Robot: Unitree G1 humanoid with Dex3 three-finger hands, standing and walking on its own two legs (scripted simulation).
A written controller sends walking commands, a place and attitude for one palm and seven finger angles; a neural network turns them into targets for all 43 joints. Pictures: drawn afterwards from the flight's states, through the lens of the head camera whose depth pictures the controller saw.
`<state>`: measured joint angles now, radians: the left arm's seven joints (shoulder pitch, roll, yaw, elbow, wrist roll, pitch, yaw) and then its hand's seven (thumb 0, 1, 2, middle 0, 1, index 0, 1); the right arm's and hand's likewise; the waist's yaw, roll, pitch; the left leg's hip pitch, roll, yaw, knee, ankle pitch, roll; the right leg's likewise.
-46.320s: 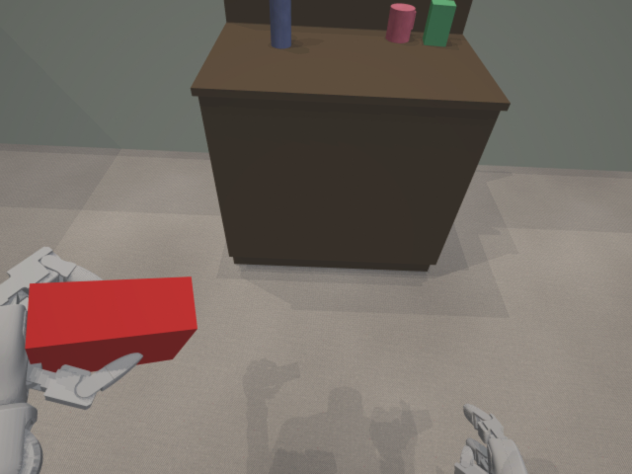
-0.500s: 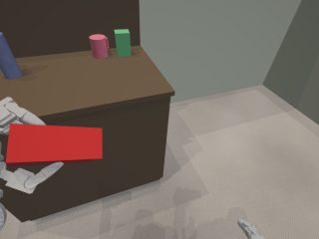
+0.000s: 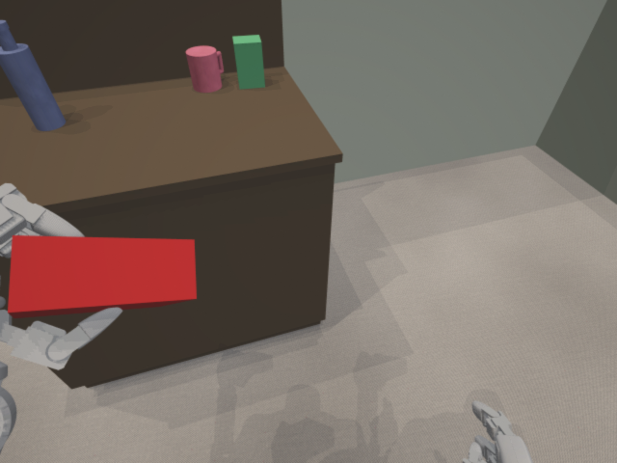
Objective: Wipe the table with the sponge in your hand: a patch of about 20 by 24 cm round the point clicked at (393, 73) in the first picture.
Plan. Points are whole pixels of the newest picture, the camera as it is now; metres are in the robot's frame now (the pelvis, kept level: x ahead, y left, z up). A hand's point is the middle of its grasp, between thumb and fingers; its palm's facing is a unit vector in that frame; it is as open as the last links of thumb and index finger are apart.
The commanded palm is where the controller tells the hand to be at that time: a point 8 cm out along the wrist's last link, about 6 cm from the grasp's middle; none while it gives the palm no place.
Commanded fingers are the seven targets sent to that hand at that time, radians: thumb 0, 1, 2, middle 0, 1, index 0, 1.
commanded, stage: stand and wait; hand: left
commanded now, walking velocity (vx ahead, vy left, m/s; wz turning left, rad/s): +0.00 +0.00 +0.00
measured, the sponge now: (129, 278) +0.23 +0.18 +0.20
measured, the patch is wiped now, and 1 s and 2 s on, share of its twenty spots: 0.95 0.95 0.95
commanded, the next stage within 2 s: none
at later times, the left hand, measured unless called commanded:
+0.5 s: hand (45, 249) +0.25 +0.26 +0.22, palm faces +0.41 -0.83 -0.38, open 9.7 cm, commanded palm +0.20 +0.30 +0.24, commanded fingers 0.00 0.10 1.30 -1.20 -1.60 -1.20 -1.60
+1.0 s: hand (41, 249) +0.26 +0.27 +0.22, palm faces +0.41 -0.84 -0.36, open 9.7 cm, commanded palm +0.20 +0.31 +0.24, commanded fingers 0.00 0.10 1.30 -1.20 -1.60 -1.20 -1.60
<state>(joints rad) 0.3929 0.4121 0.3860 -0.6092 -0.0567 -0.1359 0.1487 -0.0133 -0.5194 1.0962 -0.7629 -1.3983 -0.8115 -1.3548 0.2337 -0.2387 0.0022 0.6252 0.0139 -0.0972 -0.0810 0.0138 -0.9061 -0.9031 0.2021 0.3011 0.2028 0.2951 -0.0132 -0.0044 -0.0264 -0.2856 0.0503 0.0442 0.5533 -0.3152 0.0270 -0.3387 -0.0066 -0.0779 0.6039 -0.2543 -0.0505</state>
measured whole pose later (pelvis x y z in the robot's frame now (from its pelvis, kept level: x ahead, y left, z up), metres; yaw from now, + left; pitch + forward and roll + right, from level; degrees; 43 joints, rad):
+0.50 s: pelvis +0.03 +0.03 +0.01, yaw -1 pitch -1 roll -1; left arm 0.41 0.41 0.40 -0.59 -0.06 -0.14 0.15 -0.01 -0.52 1.10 -0.76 -1.40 -0.81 -1.36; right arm 0.17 -0.19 0.03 0.61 0.02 -0.09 -0.05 0.01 -0.91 -0.90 0.20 0.30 0.20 0.30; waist 0.00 0.00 0.02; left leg -0.23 0.03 0.03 0.51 -0.27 0.00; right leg -0.24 0.01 -0.05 0.46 -0.21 -0.01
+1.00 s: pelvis +0.03 +0.04 +0.01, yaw -2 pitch +0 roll -1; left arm 0.41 0.39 0.38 -0.58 -0.06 -0.13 0.16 -0.01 -0.52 1.10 -0.76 -1.40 -0.81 -1.36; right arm 0.17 -0.21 0.02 0.61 0.01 -0.07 -0.06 0.01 -0.91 -0.90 0.20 0.30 0.20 0.30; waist 0.00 0.01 0.00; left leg -0.22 0.03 0.05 0.49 -0.26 0.01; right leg -0.23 0.01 -0.04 0.43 -0.19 0.00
